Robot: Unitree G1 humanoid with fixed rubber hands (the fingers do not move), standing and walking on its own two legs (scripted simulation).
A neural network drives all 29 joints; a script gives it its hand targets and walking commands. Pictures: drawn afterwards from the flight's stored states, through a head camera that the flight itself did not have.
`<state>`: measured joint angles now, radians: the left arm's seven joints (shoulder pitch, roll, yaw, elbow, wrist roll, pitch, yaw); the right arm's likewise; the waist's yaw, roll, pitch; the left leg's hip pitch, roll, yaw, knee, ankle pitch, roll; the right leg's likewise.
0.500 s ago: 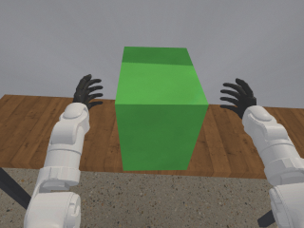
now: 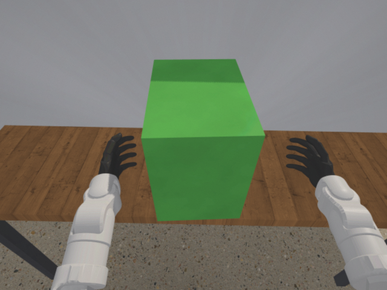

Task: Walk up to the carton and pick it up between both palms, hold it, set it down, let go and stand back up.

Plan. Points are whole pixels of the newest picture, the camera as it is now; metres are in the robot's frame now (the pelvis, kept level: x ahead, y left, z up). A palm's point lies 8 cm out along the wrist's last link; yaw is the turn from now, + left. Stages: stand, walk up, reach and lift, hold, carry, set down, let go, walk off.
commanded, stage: set down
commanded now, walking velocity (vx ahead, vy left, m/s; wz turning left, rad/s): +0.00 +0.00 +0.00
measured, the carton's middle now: (196, 139) +0.47 +0.05 +0.06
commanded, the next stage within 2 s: let go in 1.92 s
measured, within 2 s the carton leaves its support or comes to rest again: neither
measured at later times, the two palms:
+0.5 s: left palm (101, 234) +0.22 +0.23 +0.01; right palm (315, 245) +0.24 -0.21 +0.00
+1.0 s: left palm (101, 256) +0.20 +0.23 -0.05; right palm (308, 262) +0.22 -0.20 -0.04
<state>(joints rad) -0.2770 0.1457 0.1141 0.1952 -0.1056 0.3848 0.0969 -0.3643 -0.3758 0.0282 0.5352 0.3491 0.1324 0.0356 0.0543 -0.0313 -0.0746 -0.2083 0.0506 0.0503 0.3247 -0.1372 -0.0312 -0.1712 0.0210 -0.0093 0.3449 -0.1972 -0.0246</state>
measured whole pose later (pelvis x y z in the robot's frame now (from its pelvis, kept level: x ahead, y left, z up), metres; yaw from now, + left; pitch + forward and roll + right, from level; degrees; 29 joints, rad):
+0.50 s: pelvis +0.01 +0.01 +0.00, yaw -1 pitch -1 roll +0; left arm 0.17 0.15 0.04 0.29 -0.10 -0.10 0.08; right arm 0.12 -0.25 0.04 0.45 0.23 -0.22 0.06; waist 0.05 -0.02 -0.01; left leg -0.13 0.04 0.06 0.32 -0.16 -0.02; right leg -0.10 0.01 0.01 0.34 -0.22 -0.02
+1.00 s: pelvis +0.02 +0.01 +0.00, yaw +0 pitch -3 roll +0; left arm 0.22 0.16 0.05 0.40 -0.04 -0.03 0.05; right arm 0.19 -0.20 0.04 0.52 0.14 -0.20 0.02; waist 0.04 -0.04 0.04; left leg -0.07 0.03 0.04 0.31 -0.18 -0.02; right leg -0.03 0.01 0.00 0.31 -0.23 -0.01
